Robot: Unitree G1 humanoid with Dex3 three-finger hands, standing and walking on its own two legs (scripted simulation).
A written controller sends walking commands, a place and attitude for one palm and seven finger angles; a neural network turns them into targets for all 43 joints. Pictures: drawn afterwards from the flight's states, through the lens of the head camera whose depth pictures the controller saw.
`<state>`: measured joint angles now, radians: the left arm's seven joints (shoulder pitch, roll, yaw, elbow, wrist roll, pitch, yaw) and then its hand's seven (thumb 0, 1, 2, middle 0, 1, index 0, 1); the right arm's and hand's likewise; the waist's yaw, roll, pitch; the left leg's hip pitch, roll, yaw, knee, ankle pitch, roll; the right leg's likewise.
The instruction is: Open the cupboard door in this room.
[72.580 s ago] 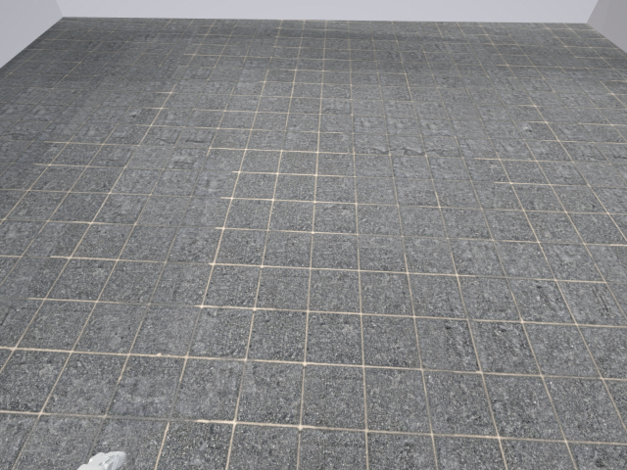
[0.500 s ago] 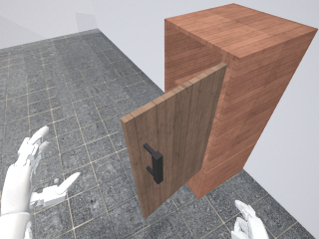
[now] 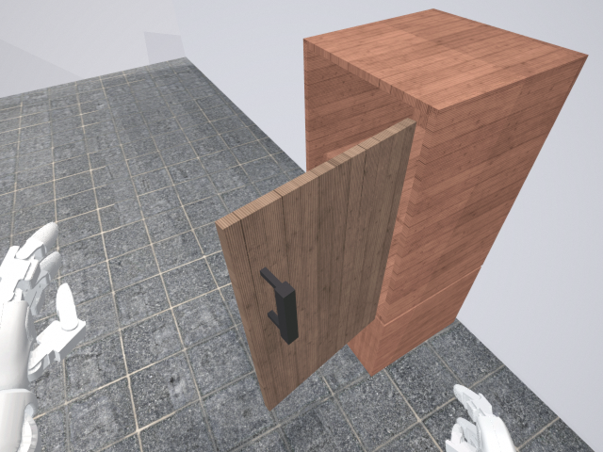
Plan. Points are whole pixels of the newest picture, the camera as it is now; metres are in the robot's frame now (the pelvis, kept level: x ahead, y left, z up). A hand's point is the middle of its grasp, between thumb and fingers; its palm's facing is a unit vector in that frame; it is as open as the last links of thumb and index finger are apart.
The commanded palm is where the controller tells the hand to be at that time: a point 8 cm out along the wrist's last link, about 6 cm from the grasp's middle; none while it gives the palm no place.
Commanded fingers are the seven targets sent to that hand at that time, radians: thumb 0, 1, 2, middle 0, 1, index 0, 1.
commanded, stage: draw the hand back to the body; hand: left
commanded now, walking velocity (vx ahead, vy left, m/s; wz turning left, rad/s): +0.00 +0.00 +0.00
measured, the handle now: (278, 306) +0.32 +0.08 +0.02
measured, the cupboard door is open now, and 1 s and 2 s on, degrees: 100 100 100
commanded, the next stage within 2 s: step back with the hand held close in 0.08 s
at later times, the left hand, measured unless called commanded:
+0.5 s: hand (93, 325) +0.19 +0.25 +0.14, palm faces +0.32 -0.81 -0.49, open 7.4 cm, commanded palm +0.14 +0.30 +0.17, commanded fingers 0.00 0.90 0.90 -0.20 -0.30 -0.20 -0.30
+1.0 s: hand out of the picture +0.10 +0.29 +0.15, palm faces +0.47 -0.74 -0.48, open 7.4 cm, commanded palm +0.04 +0.33 +0.17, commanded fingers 0.00 0.90 0.90 -0.20 -0.30 -0.20 -0.30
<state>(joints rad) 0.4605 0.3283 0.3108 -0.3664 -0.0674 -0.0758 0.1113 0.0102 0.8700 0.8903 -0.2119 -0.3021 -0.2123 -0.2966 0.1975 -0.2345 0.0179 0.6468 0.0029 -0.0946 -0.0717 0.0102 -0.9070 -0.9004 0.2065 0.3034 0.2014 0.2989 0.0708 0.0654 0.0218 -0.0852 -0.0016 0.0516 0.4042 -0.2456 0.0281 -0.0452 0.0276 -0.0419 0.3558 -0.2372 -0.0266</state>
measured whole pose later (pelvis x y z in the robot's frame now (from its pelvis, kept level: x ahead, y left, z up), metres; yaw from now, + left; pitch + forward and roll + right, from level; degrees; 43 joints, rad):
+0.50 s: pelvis -0.02 +0.00 +0.00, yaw -3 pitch +1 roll -1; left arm 0.54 0.39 0.36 -0.42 -0.05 -0.13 0.11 0.01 0.89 0.90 -0.21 -0.30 -0.21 -0.30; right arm 0.16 -0.25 -0.01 0.57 0.02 -0.01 -0.09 0.01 -0.91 -0.90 0.21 0.30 0.20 0.30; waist 0.02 0.05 0.02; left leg -0.22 0.02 0.09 0.44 -0.23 0.03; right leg -0.20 0.04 0.00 0.39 -0.20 -0.02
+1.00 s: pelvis -0.10 +0.02 -0.02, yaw +0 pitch -1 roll -1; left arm 0.51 0.38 0.44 -0.51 -0.01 -0.21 0.15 0.01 0.89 0.90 -0.22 -0.30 -0.22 -0.30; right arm 0.22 -0.21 0.01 0.57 0.00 -0.09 -0.08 0.01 -0.91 -0.90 0.21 0.30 0.20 0.30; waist 0.02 0.02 0.06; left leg -0.42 -0.01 0.07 0.63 -0.22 0.07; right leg -0.36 0.03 0.02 0.61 -0.23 0.01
